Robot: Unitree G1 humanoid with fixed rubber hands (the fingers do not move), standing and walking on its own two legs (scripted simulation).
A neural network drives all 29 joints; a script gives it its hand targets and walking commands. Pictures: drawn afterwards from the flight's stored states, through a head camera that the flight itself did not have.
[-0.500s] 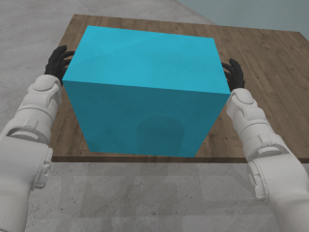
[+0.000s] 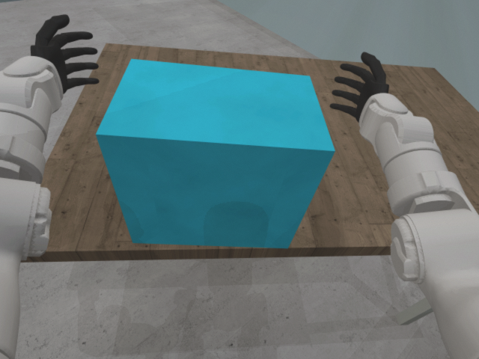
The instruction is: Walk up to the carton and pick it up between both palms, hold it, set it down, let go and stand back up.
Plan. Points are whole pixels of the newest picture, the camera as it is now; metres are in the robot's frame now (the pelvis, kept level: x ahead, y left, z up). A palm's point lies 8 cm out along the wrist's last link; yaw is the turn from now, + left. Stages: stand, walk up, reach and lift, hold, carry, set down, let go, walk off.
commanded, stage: set down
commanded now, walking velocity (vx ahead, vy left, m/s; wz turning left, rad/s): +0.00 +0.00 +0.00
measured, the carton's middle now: (217, 163) +0.42 +0.00 +0.11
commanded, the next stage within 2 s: none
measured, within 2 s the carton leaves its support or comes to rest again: neither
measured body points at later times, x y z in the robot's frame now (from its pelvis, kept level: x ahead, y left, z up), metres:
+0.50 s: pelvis +0.01 +0.00 +0.01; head +0.00 +0.04 +0.46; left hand +0.45 +0.25 +0.23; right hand +0.41 -0.24 +0.22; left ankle +0.03 +0.12 -0.74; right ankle +0.02 -0.10 -0.74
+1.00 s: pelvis +0.00 +0.01 +0.00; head -0.02 +0.04 +0.45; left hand +0.40 +0.26 +0.17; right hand +0.35 -0.23 +0.16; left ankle +0.03 +0.12 -0.74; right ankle +0.02 -0.10 -0.74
